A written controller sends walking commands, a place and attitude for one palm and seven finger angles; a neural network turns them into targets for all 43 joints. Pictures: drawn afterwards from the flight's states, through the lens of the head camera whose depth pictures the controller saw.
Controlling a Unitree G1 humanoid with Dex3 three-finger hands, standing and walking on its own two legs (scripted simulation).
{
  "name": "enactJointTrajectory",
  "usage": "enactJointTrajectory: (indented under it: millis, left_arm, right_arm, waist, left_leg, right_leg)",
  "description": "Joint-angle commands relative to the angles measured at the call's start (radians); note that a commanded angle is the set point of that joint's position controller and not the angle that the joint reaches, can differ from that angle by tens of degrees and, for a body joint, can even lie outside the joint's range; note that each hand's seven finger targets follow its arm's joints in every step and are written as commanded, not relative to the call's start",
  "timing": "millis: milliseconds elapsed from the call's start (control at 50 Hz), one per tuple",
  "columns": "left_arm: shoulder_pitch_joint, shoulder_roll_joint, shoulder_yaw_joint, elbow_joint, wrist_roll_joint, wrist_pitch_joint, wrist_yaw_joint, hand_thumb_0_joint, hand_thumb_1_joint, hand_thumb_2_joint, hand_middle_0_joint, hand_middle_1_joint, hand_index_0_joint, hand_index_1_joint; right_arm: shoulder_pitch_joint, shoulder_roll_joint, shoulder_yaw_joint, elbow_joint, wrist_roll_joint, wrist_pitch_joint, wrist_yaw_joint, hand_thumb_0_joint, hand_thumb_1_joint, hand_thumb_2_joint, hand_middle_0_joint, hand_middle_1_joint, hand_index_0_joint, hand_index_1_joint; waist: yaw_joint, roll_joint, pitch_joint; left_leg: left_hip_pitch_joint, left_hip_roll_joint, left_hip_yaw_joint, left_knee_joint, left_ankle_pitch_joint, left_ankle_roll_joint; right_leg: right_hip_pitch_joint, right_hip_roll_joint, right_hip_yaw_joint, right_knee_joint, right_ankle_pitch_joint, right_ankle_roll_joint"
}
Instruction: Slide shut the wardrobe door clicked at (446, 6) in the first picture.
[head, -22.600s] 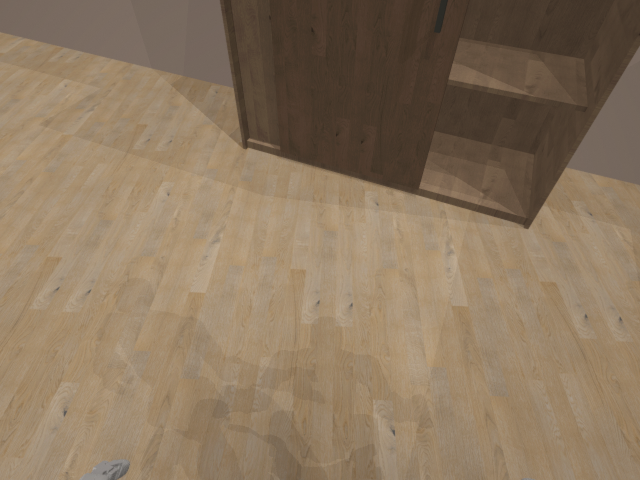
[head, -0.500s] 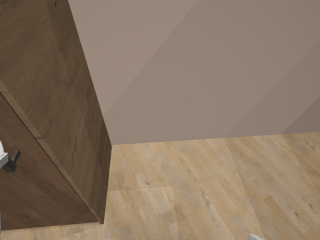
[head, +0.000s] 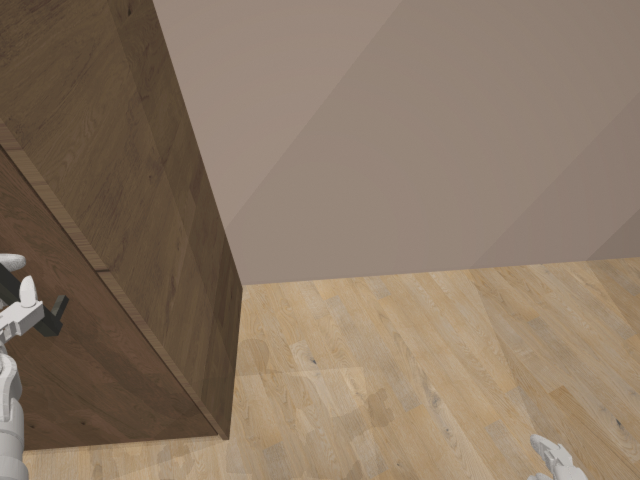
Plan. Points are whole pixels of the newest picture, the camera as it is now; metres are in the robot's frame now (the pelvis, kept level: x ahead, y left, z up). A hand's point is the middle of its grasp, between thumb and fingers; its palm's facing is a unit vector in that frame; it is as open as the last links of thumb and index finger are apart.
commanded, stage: stop walking and hold the door there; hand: left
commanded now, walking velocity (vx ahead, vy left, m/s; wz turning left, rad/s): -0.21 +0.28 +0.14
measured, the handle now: out of the picture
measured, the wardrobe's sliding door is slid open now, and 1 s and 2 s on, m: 0.00 0.00 0.00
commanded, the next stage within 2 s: loosen the grip on the handle in 1.38 s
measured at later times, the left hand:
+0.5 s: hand (24, 312) +0.28 +0.39 +0.08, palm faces +0.43 -0.85 -0.32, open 5.3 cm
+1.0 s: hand (23, 310) +0.28 +0.39 +0.08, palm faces +0.24 -0.95 -0.21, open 5.4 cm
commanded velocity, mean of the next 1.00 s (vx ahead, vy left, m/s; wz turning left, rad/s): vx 0.04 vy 0.08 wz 0.07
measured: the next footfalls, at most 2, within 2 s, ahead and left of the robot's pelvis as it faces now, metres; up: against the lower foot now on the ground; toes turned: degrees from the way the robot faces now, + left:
left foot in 0.14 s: +0.03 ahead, +0.16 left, +0.00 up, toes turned +3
right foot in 0.36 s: -0.02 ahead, -0.07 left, +0.00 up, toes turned -7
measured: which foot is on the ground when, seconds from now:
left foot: up 0.00-0.12, down 0.14-0.36, up 0.38-0.60, down 0.62-1.00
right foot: down 0.00-0.20, up 0.22-0.34, down 0.36-0.64, up 0.66-0.82, down 0.84-1.00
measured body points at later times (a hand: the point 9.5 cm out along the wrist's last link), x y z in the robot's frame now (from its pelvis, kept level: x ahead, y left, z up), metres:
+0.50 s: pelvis -0.09 +0.09 +0.00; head -0.04 +0.07 +0.44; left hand +0.25 +0.43 +0.10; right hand +0.03 -0.15 -0.13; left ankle -0.09 +0.23 -0.67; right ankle -0.06 -0.06 -0.74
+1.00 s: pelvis -0.12 +0.19 -0.01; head -0.05 +0.18 +0.44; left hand +0.26 +0.44 +0.09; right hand +0.04 -0.02 -0.14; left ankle -0.14 +0.31 -0.71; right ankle -0.09 +0.12 -0.74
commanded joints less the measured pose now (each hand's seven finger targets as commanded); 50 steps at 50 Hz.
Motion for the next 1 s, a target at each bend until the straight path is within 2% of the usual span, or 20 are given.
enactJointTrajectory:
  millis: [0, 60, 120, 220, 280, 320, 340, 360, 380, 440, 560, 580, 620, 660, 680, 740, 800, 860, 880, 980]
  left_arm:
    - [-0.207, 0.34, 0.056, -0.124, 0.013, -0.01, 0.015, 0.0, 0.9, 0.9, -0.45, -1.4, -0.45, -1.4]
    - [-0.189, 0.378, 0.099, -0.121, 0.021, -0.011, 0.021, 0.0, 0.9, 0.9, -0.45, -1.4, -0.45, -1.4]
    - [-0.256, 0.327, 0.031, -0.238, 0.01, -0.02, 0.016, 0.0, 0.9, 0.9, -0.45, -1.4, -0.45, -1.4]
    - [-0.326, 0.207, -0.08, -0.316, 0.004, -0.043, 0.005, 0.0, 0.9, 0.9, -0.45, -1.4, -0.45, -1.4]
    - [-0.335, 0.277, -0.024, -0.267, -0.004, -0.03, 0.009, 0.0, 0.9, 0.9, -0.45, -1.4, -0.45, -1.4]
    - [-0.369, 0.258, -0.058, -0.252, 0.001, -0.024, 0.0, 0.0, 0.9, 0.9, -0.45, -1.4, -0.45, -1.4]
    - [-0.376, 0.294, -0.054, -0.221, 0.007, -0.023, -0.003, 0.0, 0.9, 0.9, -0.45, -1.4, -0.45, -1.4]
    - [-0.405, 0.305, -0.027, -0.187, -0.012, -0.014, -0.005, 0.0, 0.9, 0.9, -0.45, -1.4, -0.45, -1.4]
    - [-0.444, 0.301, -0.018, -0.159, -0.004, -0.003, -0.008, 0.0, 0.9, 0.9, -0.45, -1.4, -0.45, -1.4]
    - [-0.55, 0.283, -0.035, -0.202, 0.005, -0.029, -0.026, 0.0, 0.9, 0.9, -0.45, -1.4, -0.45, -1.4]
    - [-0.636, 0.173, -0.149, -0.366, -0.012, -0.025, -0.032, 0.0, 0.9, 0.9, -0.45, -1.4, -0.45, -1.4]
    - [-0.647, 0.115, -0.196, -0.414, -0.019, -0.023, -0.037, 0.0, 0.9, 0.9, -0.45, -1.4, -0.45, -1.4]
    - [-0.733, 0.012, -0.295, -0.557, -0.021, -0.043, -0.056, 0.0, 0.9, 0.9, -0.45, -1.4, -0.45, -1.4]
    - [-0.703, -0.162, -0.432, -0.554, -0.01, -0.033, -0.082, 0.0, 0.9, 0.9, -0.45, -1.4, -0.45, -1.4]
    - [-0.707, -0.114, -0.388, -0.567, -0.023, -0.027, -0.073, 0.0, 0.9, 0.9, -0.45, -1.4, -0.45, -1.4]
    - [-0.702, -0.08, -0.373, -0.551, -0.018, 0.008, -0.053, 0.0, 0.9, 0.9, -0.45, -1.4, -0.45, -1.4]
    - [-0.717, -0.069, -0.381, -0.533, -0.014, 0.027, -0.049, 0.0, 0.9, 0.9, -0.45, -1.4, -0.45, -1.4]
    - [-0.731, 0.014, -0.319, -0.488, -0.01, 0.04, -0.033, 0.0, 0.9, 0.9, -0.45, -1.4, -0.45, -1.4]
    - [-0.641, -0.004, -0.304, -0.399, -0.034, 0.062, -0.034, 0.0, 0.9, 0.9, -0.45, -1.4, -0.45, -1.4]
    - [-0.671, -0.069, -0.33, -0.356, -0.03, 0.048, -0.039, 0.0, 0.9, 0.9, -0.45, -1.4, -0.45, -1.4]
  right_arm:
    - [-0.051, -0.098, -0.036, -0.112, 0.016, -0.036, -0.002, 0.0, -0.9, -0.9, 0.2, 0.3, 0.2, 0.3]
    - [-0.06, -0.095, -0.028, -0.099, 0.014, -0.027, -0.014, 0.0, -0.9, -0.9, 0.2, 0.3, 0.2, 0.3]
    - [-0.077, -0.104, -0.035, -0.112, 0.013, -0.015, -0.026, 0.0, -0.9, -0.9, 0.2, 0.3, 0.2, 0.3]
    - [-0.104, -0.07, -0.014, -0.161, 0.012, -0.014, -0.009, 0.0, -0.9, -0.9, 0.2, 0.3, 0.2, 0.3]
    - [-0.077, -0.089, -0.018, -0.143, 0.008, -0.028, 0.002, 0.0, -0.9, -0.9, 0.2, 0.3, 0.2, 0.3]
    - [-0.094, -0.076, -0.013, -0.141, -0.004, -0.034, 0.017, 0.0, -0.9, -0.9, 0.2, 0.3, 0.2, 0.3]
    - [-0.087, -0.063, -0.018, -0.145, -0.009, -0.027, 0.024, 0.0, -0.9, -0.9, 0.2, 0.3, 0.2, 0.3]
    - [-0.092, -0.09, -0.018, -0.131, -0.013, -0.035, 0.025, 0.0, -0.9, -0.9, 0.2, 0.3, 0.2, 0.3]
    - [-0.068, -0.094, -0.026, -0.102, -0.014, -0.038, 0.031, 0.0, -0.9, -0.9, 0.2, 0.3, 0.2, 0.3]
    - [-0.063, -0.048, 0.014, -0.096, -0.018, -0.043, 0.032, 0.0, -0.9, -0.9, 0.2, 0.3, 0.2, 0.3]
    - [-0.085, -0.019, -0.001, -0.101, -0.021, -0.035, 0.014, 0.0, -0.9, -0.9, 0.2, 0.3, 0.2, 0.3]
    - [-0.076, -0.044, -0.013, -0.106, -0.015, -0.029, 0.005, 0.0, -0.9, -0.9, 0.2, 0.3, 0.2, 0.3]
    - [-0.043, -0.084, -0.025, -0.146, -0.004, -0.027, 0.003, 0.0, -0.9, -0.9, 0.2, 0.3, 0.2, 0.3]
    - [-0.057, -0.023, -0.009, -0.137, -0.007, -0.024, 0.015, 0.0, -0.9, -0.9, 0.2, 0.3, 0.2, 0.3]
    - [-0.048, -0.018, -0.006, -0.123, 0.002, -0.026, 0.01, 0.0, -0.9, -0.9, 0.2, 0.3, 0.2, 0.3]
    - [-0.034, -0.049, -0.012, -0.109, -0.002, -0.028, 0.022, 0.0, -0.9, -0.9, 0.2, 0.3, 0.2, 0.3]
    - [-0.045, -0.036, 0.016, -0.125, -0.005, -0.024, 0.028, 0.0, -0.9, -0.9, 0.2, 0.3, 0.2, 0.3]
    - [-0.046, -0.003, 0.028, -0.132, -0.006, -0.023, 0.022, 0.0, -0.9, -0.9, 0.2, 0.3, 0.2, 0.3]
    - [-0.028, -0.015, 0.01, -0.129, 0.008, -0.035, 0.025, 0.0, -0.9, -0.9, 0.2, 0.3, 0.2, 0.3]
    - [-0.069, 0.0, 0.047, -0.107, -0.017, -0.051, 0.005, 0.0, -0.9, -0.9, 0.2, 0.3, 0.2, 0.3]
  waist:
    - [0.0, -0.227, -0.154]
    - [-0.014, -0.204, -0.171]
    - [-0.01, -0.053, -0.18]
    - [0.002, 0.167, -0.161]
    - [0.023, 0.147, -0.176]
    - [0.031, -0.022, -0.167]
    - [0.021, -0.33, -0.146]
    - [0.025, -0.293, -0.127]
    - [0.013, -0.27, -0.178]
    - [-0.011, -0.314, -0.196]
    - [-0.028, -0.188, -0.171]
    - [-0.045, -0.071, -0.183]
    - [-0.057, 0.312, -0.216]
    - [-0.079, 0.216, -0.205]
    - [-0.064, 0.124, -0.225]
    - [-0.042, 0.14, -0.267]
    - [-0.027, 0.121, -0.282]
    - [-0.038, -0.219, -0.292]
    - [-0.022, -0.37, -0.267]
    - [-0.011, -0.215, -0.25]
  left_leg:
    - [-0.063, 0.047, -0.134, 0.165, -0.158, -0.015]
    - [0.028, 0.048, -0.098, -0.009, -0.015, -0.026]
    - [0.151, 0.114, -0.092, -0.145, 0.474, -0.007]
    - [0.042, 0.198, -0.182, -0.274, 0.306, 0.115]
    - [0.054, 0.149, -0.126, -0.176, 0.287, 0.117]
    - [-0.051, 0.048, -0.065, -0.01, 0.098, 0.036]
    - [-0.254, -0.063, -0.01, 0.26, -0.125, -0.034]
    - [-0.287, -0.022, -0.115, 0.527, -0.222, -0.056]
    - [-0.256, 0.02, -0.225, 0.614, -0.205, -0.047]
    - [-0.198, 0.058, -0.152, 0.523, -0.152, -0.037]
    - [0.202, -0.038, 0.129, -0.116, 0.002, -0.041]
    - [0.274, -0.003, 0.1, -0.143, 0.051, -0.037]
    - [0.327, 0.258, -0.271, -0.22, 0.424, 0.103]
    - [0.322, 0.305, -0.336, -0.216, 0.45, 0.191]
    - [0.371, 0.314, -0.324, -0.167, 0.497, 0.217]
    - [0.37, 0.244, -0.147, -0.063, 0.604, 0.149]
    - [0.282, 0.25, -0.126, -0.025, 0.496, 0.111]
    - [-0.067, 0.046, 0.03, 0.242, -0.054, -0.002]
    - [-0.133, -0.004, -0.022, 0.367, -0.247, -0.015]
    - [0.001, 0.025, 0.002, 0.058, -0.111, -0.006]
  right_leg:
    - [0.1, -0.396, 0.258, -0.067, 0.601, -0.161]
    - [0.084, -0.335, 0.138, 0.02, 0.621, -0.102]
    - [-0.004, -0.187, 0.043, 0.116, 0.392, -0.012]
    - [-0.015, -0.04, -0.045, 0.385, -0.28, 0.016]
    - [0.029, -0.061, -0.049, 0.237, -0.226, 0.008]
    - [0.171, -0.182, 0.042, -0.078, -0.016, -0.032]
    - [0.259, -0.46, 0.429, -0.214, 0.146, -0.15]
    - [0.184, -0.593, 0.491, -0.206, 0.338, -0.212]
    - [0.139, -0.59, 0.409, -0.161, 0.303, -0.208]
    - [0.136, -0.443, 0.12, -0.077, 0.26, -0.109]
    - [-0.016, -0.322, -0.009, 0.069, 0.069, -0.032]
    - [-0.056, -0.251, -0.055, 0.194, 0.051, -0.017]
    - [-0.267, -0.046, -0.115, 0.568, -0.368, 0.036]
    - [-0.341, -0.041, -0.018, 0.691, -0.389, 0.011]
    - [-0.339, -0.047, 0.011, 0.627, -0.325, 0.011]
    - [-0.151, -0.007, -0.021, 0.302, -0.181, -0.004]
    - [0.045, 0.02, -0.009, 0.03, -0.068, -0.026]
    - [0.318, -0.248, 0.338, -0.094, 0.4, -0.17]
    - [0.346, -0.274, 0.362, -0.117, 0.487, -0.17]
    - [0.315, -0.198, 0.138, -0.014, 0.615, -0.142]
